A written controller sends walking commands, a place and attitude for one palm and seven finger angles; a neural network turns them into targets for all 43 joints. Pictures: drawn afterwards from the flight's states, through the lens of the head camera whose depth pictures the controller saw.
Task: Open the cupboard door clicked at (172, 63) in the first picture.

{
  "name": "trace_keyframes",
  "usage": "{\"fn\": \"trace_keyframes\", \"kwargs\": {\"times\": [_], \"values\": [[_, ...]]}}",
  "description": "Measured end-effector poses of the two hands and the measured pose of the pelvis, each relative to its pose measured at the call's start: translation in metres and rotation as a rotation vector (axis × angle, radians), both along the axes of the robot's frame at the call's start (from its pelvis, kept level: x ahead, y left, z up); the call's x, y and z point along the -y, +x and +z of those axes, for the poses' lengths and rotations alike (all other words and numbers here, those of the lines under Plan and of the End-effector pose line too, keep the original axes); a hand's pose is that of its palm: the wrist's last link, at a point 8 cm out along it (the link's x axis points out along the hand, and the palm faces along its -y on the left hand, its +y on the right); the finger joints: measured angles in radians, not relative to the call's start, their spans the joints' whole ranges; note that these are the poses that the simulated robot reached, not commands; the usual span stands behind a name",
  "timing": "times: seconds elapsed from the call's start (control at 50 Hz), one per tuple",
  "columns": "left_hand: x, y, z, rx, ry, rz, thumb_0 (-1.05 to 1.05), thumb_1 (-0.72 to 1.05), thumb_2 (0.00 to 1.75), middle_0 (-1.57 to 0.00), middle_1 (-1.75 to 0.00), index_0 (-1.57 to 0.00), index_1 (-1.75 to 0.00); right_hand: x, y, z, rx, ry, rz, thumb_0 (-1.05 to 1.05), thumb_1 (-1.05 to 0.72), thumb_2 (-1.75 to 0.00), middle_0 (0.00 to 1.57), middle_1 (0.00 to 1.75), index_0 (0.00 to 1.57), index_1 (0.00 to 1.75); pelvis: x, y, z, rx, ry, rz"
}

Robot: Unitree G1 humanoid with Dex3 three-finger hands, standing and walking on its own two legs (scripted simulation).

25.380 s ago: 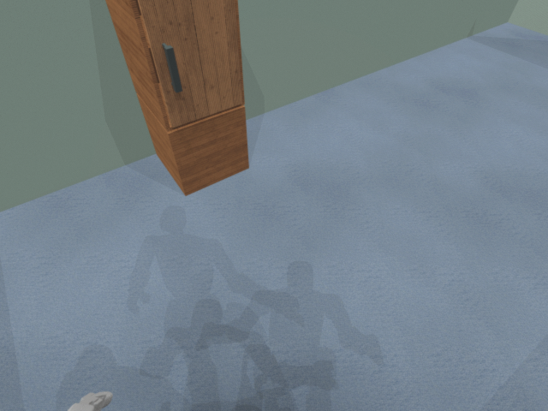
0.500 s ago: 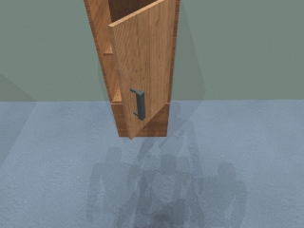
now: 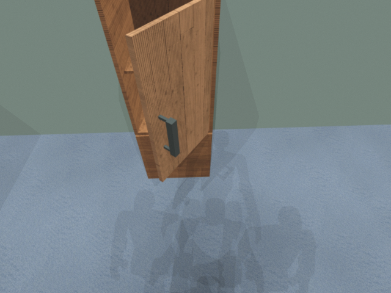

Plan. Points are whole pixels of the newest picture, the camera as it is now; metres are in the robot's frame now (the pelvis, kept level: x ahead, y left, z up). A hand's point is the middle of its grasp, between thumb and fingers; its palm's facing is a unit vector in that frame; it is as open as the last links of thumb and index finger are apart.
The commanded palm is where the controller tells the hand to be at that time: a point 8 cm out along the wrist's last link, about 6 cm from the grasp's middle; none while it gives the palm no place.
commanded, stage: walk to a spot facing it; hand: left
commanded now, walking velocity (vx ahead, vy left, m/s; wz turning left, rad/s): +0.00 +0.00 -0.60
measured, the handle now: (168, 136) +0.59 +0.13 -0.10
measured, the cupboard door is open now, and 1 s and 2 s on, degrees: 53 53 53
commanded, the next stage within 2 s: none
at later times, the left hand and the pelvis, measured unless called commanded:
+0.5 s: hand out of the picture +0.09 +0.18 -0.17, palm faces -0.19 -0.94 -0.29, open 7.4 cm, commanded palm none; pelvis -0.03 -0.02 -0.01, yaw -15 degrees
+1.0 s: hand (151, 286) +0.17 +0.12 -0.18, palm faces -0.51 -0.82 -0.28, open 7.4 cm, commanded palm none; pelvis -0.04 -0.02 -0.02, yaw -33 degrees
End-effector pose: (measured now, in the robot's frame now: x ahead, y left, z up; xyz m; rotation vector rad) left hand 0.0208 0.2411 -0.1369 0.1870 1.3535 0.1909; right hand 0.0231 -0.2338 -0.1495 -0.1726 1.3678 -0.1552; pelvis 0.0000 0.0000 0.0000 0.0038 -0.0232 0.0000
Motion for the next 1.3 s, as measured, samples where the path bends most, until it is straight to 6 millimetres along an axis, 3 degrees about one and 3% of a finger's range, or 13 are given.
{"fn": "trace_keyframes", "kwargs": {"times": [0.18,0.38,0.44,0.54,0.64,0.7,0.8,0.88,0.94,1.04,1.16,1.22,1.3], "values": [[-0.002,0.016,-0.011,-0.018,-0.019,-0.060,0.01,0.90,0.90,-0.20,-0.30,-0.20,-0.30,0.003,-0.024,-0.003,0.011,-0.030,-0.117,0.00,-0.90,-0.90,0.20,0.30,0.20,0.30,-0.003,-0.006,-0.009,-0.010,0.000,-0.079],[0.007,0.066,-0.004,0.092,0.027,-0.186,0.01,0.90,0.90,-0.20,-0.30,-0.20,-0.30,0.028,-0.058,-0.019,0.007,-0.028,-0.188,0.00,-0.90,-0.90,0.20,0.30,0.21,0.30,0.013,-0.016,-0.021,-0.014,0.033,-0.182],[0.013,0.071,-0.002,0.099,0.045,-0.215,0.01,0.90,0.90,-0.20,-0.30,-0.20,-0.30,0.041,-0.056,-0.020,0.020,-0.034,-0.222,0.00,-0.90,-0.90,0.20,0.30,0.21,0.30,0.017,-0.022,-0.021,-0.009,0.018,-0.211],[0.022,0.072,0.003,0.062,0.041,-0.279,0.01,0.90,0.90,-0.20,-0.30,-0.20,-0.30,0.053,-0.038,0.001,0.124,-0.064,-0.276,0.00,-0.90,-0.90,0.20,0.30,0.20,0.30,0.017,-0.026,-0.009,-0.017,0.031,-0.289],[0.024,0.081,0.002,0.039,0.014,-0.350,0.01,0.90,0.90,-0.20,-0.30,-0.20,-0.30,0.052,-0.022,0.019,0.229,-0.088,-0.323,0.00,-0.90,-0.90,0.20,0.30,0.20,0.30,0.010,-0.026,-0.004,-0.031,0.040,-0.368],[0.022,0.093,-0.007,0.042,-0.006,-0.384,0.01,0.90,0.90,-0.20,-0.30,-0.20,-0.30,0.047,-0.024,0.023,0.271,-0.118,-0.344,0.00,-0.90,-0.90,0.20,0.30,0.20,0.30,0.002,-0.024,-0.009,-0.046,0.024,-0.407],[0.029,0.126,-0.010,0.095,-0.036,-0.440,0.01,0.90,0.90,-0.20,-0.30,-0.20,-0.30,0.036,-0.058,0.021,0.201,-0.139,-0.344,0.00,-0.90,-0.90,0.20,0.30,0.20,0.30,-0.001,-0.029,-0.011,-0.040,0.006,-0.439],[0.048,0.149,-0.001,0.146,-0.043,-0.505,0.01,0.90,0.90,-0.20,-0.30,-0.20,-0.30,0.034,-0.094,0.015,0.126,-0.120,-0.389,0.00,-0.90,-0.90,0.20,0.30,0.21,0.30,0.006,-0.032,-0.009,-0.037,-0.021,-0.484],[0.064,0.163,-0.005,0.190,-0.027,-0.576,0.01,0.90,0.90,-0.20,-0.30,-0.20,-0.30,0.040,-0.121,0.001,0.106,-0.110,-0.462,0.00,-0.90,-0.90,0.20,0.30,0.21,0.30,0.017,-0.033,-0.022,-0.035,0.006,-0.524],[0.078,0.165,-0.008,0.142,-0.002,-0.660,0.01,0.90,0.90,-0.20,-0.30,-0.20,-0.30,0.046,-0.151,0.003,0.077,-0.136,-0.572,0.00,-0.90,-0.90,0.20,0.30,0.21,0.30,0.014,-0.037,-0.021,-0.025,0.006,-0.598],[0.098,0.177,-0.019,0.081,-0.049,-0.750,0.01,0.90,0.90,-0.20,-0.30,-0.20,-0.30,0.030,-0.174,0.016,0.115,-0.192,-0.650,0.00,-0.90,-0.90,0.20,0.30,0.20,0.30,0.009,-0.025,-0.021,-0.049,0.007,-0.690],[0.122,0.193,-0.013,0.090,-0.086,-0.800,0.01,0.90,0.90,-0.20,-0.30,-0.20,-0.30,0.010,-0.196,0.022,0.064,-0.171,-0.688,0.00,-0.90,-0.90,0.20,0.30,0.20,0.30,0.016,-0.021,-0.014,-0.046,0.005,-0.726],[0.170,0.218,0.001,0.143,-0.140,-0.870,0.01,0.90,0.90,-0.20,-0.30,-0.20,-0.30,-0.015,-0.227,0.027,-0.042,-0.103,-0.751,0.00,-0.90,-0.90,0.20,0.30,0.20,0.30,0.032,-0.016,-0.004,-0.062,-0.002,-0.777]]}}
